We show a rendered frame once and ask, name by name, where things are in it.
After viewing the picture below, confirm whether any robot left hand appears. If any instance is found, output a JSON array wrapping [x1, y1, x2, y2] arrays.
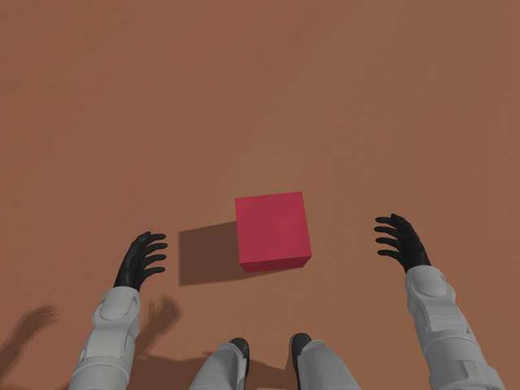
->
[[114, 232, 167, 292]]

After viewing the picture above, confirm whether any right robot shin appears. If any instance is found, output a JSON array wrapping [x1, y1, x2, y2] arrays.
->
[[302, 340, 327, 352]]

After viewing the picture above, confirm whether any robot left foot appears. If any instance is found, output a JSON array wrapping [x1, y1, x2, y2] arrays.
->
[[231, 338, 249, 381]]

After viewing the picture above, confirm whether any carton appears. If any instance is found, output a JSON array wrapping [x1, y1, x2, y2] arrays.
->
[[235, 192, 312, 273]]

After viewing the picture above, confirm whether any robot left forearm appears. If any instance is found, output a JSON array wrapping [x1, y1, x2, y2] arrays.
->
[[68, 286, 141, 390]]

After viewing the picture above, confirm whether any robot right forearm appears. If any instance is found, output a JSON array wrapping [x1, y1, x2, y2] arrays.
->
[[405, 265, 506, 390]]

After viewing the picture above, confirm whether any robot right hand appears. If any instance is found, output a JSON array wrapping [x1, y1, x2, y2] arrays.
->
[[374, 214, 431, 273]]

